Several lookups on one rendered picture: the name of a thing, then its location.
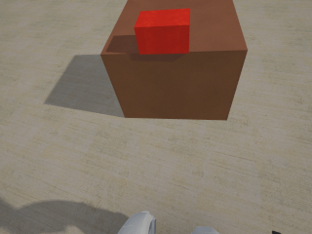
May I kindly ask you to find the carton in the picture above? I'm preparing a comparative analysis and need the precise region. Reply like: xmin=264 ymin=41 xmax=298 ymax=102
xmin=134 ymin=8 xmax=190 ymax=55

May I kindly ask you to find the pedestal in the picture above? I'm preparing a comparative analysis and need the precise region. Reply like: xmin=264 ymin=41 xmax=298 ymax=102
xmin=100 ymin=0 xmax=248 ymax=121

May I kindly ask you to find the robot left thigh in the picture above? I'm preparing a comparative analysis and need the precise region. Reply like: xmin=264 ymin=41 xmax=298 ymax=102
xmin=118 ymin=213 xmax=157 ymax=234

